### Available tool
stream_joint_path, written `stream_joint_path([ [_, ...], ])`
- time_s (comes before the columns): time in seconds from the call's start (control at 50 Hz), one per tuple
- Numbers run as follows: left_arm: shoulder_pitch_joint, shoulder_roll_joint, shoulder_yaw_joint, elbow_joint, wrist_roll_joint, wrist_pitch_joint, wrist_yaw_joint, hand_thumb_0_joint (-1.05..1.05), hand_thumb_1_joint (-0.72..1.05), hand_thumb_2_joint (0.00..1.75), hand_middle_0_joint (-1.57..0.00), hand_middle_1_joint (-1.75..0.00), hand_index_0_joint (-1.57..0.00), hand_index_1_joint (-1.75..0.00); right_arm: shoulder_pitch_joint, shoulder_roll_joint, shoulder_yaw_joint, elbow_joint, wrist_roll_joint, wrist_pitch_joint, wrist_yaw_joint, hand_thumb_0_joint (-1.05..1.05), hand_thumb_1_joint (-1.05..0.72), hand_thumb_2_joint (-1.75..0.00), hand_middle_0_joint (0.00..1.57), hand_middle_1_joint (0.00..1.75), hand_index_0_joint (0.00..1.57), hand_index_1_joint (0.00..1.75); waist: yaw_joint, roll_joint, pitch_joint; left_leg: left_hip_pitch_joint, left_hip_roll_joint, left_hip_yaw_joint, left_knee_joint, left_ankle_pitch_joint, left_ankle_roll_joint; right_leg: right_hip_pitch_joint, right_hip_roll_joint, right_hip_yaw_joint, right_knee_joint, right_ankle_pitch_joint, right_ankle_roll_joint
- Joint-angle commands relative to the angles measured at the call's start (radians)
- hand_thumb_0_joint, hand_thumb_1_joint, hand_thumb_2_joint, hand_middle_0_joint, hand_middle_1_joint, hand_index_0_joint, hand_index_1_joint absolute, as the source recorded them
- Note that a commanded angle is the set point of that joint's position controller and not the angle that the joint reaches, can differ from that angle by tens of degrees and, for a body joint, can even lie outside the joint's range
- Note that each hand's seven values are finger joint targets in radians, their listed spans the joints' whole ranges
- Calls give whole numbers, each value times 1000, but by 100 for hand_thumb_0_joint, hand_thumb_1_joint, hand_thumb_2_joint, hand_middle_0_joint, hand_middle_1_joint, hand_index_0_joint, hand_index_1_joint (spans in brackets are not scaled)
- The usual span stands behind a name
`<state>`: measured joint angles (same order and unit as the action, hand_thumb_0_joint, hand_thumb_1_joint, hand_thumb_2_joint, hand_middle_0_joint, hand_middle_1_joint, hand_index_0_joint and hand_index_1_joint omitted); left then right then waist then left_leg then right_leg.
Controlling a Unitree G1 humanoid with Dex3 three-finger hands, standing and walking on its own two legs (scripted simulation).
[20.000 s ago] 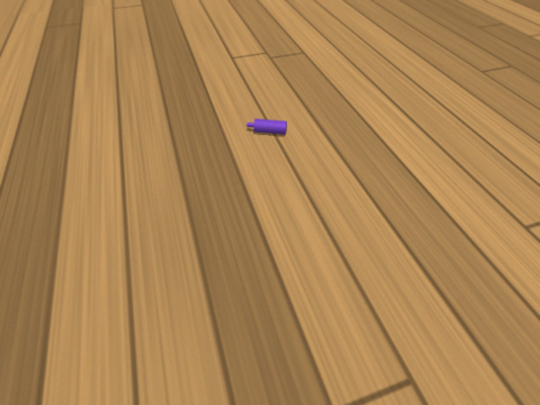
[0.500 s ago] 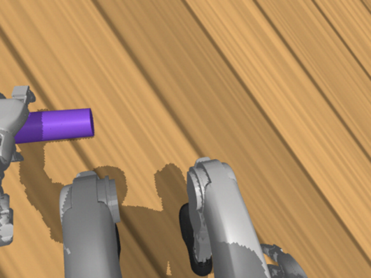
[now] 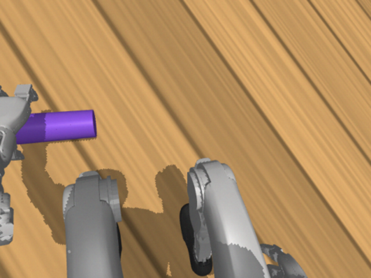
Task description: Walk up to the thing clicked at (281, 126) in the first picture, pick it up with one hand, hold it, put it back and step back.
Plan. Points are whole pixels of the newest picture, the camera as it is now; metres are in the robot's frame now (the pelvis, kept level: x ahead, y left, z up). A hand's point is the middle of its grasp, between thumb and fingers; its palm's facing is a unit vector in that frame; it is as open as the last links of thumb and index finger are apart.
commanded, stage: rise first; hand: left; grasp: from above
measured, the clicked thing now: (47, 127) +0.47 +0.30 -0.29
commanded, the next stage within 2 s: approach in 0.14 s
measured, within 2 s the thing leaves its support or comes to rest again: neither
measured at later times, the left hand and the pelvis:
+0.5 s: hand (33, 126) +0.44 +0.29 -0.18, palm faces -0.46 -0.02 -0.89, open 14.0 cm; pelvis +0.00 +0.00 -0.01, yaw +0 degrees
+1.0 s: hand (34, 126) +0.44 +0.29 -0.19, palm faces -0.52 -0.05 -0.85, open 13.8 cm; pelvis +0.00 +0.00 -0.01, yaw +0 degrees
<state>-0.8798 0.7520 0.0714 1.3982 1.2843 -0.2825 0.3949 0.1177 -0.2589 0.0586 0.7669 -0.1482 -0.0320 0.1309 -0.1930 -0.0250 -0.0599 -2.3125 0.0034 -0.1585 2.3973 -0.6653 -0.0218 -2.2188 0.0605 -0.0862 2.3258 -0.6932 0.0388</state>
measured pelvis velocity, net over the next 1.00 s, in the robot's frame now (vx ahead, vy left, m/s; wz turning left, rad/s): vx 0.00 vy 0.00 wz -0.01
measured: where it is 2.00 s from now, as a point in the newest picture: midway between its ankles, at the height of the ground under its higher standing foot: (156, 259)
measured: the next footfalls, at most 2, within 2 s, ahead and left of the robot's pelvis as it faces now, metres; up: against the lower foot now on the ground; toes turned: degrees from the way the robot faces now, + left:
none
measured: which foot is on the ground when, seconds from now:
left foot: down 0.00-1.00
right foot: down 0.00-1.00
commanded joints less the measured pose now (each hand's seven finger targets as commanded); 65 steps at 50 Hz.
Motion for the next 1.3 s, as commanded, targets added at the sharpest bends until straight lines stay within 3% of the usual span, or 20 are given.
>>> stream_joint_path([
  [0.0,-274,241,39,-85,-5,0,45,0,-59,104,-7,-103,-6,-104,181,-245,-70,-20,5,-2,-18,0,-91,-90,20,30,20,30,-6,291,-628,522,-11,101,-244,134,45,262,7,-79,-237,195,-75],
  [0.2,-303,261,48,-82,0,3,62,0,-59,105,-7,-102,-6,-103,180,-246,-64,-23,4,-15,-18,0,-91,-90,20,30,20,30,-11,294,-619,520,-13,103,-249,111,45,245,3,-77,-239,171,-76],
  [0.22,-304,247,31,-87,6,3,60,0,-61,112,-7,-98,-3,-103,178,-242,-60,-22,1,-15,-16,0,-91,-90,20,30,20,30,-14,300,-626,518,-12,104,-249,114,45,256,7,-77,-242,177,-76],
  [0.24,-317,250,37,-79,2,3,61,0,-57,105,-7,-105,-7,-106,174,-248,-64,-20,1,-15,-18,0,-91,-90,20,30,20,30,-19,291,-624,512,-13,101,-248,102,46,237,6,-79,-240,164,-76],
  [0.42,-453,123,-70,-60,0,4,85,0,-53,102,-7,-110,-9,-109,216,-249,-53,3,-13,-36,-18,0,-91,-90,20,30,20,30,-94,315,-630,530,-6,95,-220,121,41,231,10,-88,-247,198,-71],
  [0.46,-452,113,-72,-28,2,17,106,0,-54,103,-7,-109,-8,-108,215,-253,-47,3,-16,-38,-19,0,-91,-90,20,30,20,30,-90,314,-643,538,-6,92,-223,129,39,225,12,-95,-240,204,-73],
  [0.5,-476,146,-55,-4,15,41,125,0,-54,105,-8,-110,-8,-109,224,-259,-40,0,-20,-44,-16,0,-91,-90,20,30,20,30,-93,330,-625,530,-5,98,-219,137,40,229,11,-93,-236,217,-72],
  [0.56,-441,186,-10,8,22,84,149,0,-53,111,-9,-111,-9,-111,209,-259,-35,-13,-23,-42,-11,0,-91,-90,20,30,20,30,-56,370,-675,543,-6,107,-231,147,39,248,10,-89,-228,223,-76],
  [0.6,-431,208,9,12,24,111,160,0,-53,111,-9,-112,-9,-112,204,-257,-29,-26,-21,-40,-5,0,-91,-90,20,30,20,30,-52,362,-685,520,-7,115,-227,157,46,273,13,-81,-230,240,-75],
  [0.66,-389,199,3,47,8,148,146,0,-53,111,-9,-111,-9,-111,194,-252,-21,-43,-15,-42,4,0,-91,-90,20,30,20,30,-62,308,-651,459,-6,120,-214,146,60,304,19,-69,-243,243,-68],
  [0.76,-330,231,19,29,-49,170,99,0,-55,110,-9,-111,-8,-111,188,-250,-18,-54,3,-44,7,0,-91,-90,20,30,20,30,-47,238,-646,394,-5,121,-198,128,72,367,23,-48,-249,218,-61],
  [0.82,-371,234,17,-63,-77,144,55,0,-57,104,-7,-106,-7,-106,200,-250,-27,-44,10,-45,6,0,-91,-90,20,30,20,30,-49,270,-666,409,-4,114,-205,123,64,361,18,-53,-243,206,-66],
  [0.88,-365,173,-20,-33,-84,107,11,0,-56,103,-7,-106,-8,-106,229,-260,-34,-39,4,-44,1,0,-91,-90,20,30,20,30,-97,205,-583,377,-6,99,-192,86,65,332,19,-66,-265,165,-65],
  [0.96,-372,161,-44,-65,-71,36,-2,0,-54,108,-9,-112,-9,-111,243,-257,-34,-25,1,-41,-4,0,-91,-90,20,30,20,30,-89,237,-613,437,-5,89,-187,116,52,336,19,-81,-247,196,-65],
  [1.0,-378,160,-51,-39,-57,11,13,0,-50,109,-9,-115,-10,-113,240,-267,-31,-26,-6,-41,-5,0,-91,-90,20,30,20,30,-98,256,-576,434,-6,88,-179,116,46,308,19,-88,-242,192,-69],
  [1.08,-409,196,-18,-57,-10,-26,80,0,-48,110,-9,-115,-11,-113,233,-278,-28,-25,-22,-38,-8,0,-90,-90,20,30,20,30,-86,331,-625,524,-2,77,-185,159,33,268,18,-114,-206,226,-74],
  [1.1,-391,206,-11,-31,6,-25,101,0,-52,108,-8,-109,-8,-109,222,-271,-23,-26,-25,-39,-4,0,-91,-90,20,30,20,30,-80,348,-619,523,-1,77,-192,157,32,267,20,-114,-199,227,-75],
  [1.2,-408,198,-16,145,55,-3,191,0,-52,112,-9,-107,-7,-108,204,-276,2,-17,-55,-59,14,0,-90,-90,20,30,20,30,-132,310,-501,464,3,71,-174,122,39,211,28,-127,-187,206,-70],
  [1.22,-434,237,5,95,62,-3,210,0,-50,113,-9,-109,-8,-110,202,-284,3,-16,-57,-63,14,0,-90,-90,20,30,20,30,-115,330,-553,489,3,70,-173,139,39,230,30,-123,-186,224,-70],
  [1.28,-421,261,27,147,64,24,251,0,-49,108,-8,-109,-8,-108,188,-290,17,-20,-75,-81,28,0,-90,-90,20,30,20,30,-120,364,-565,490,7,75,-159,150,37,255,30,-119,-176,237,-68],
])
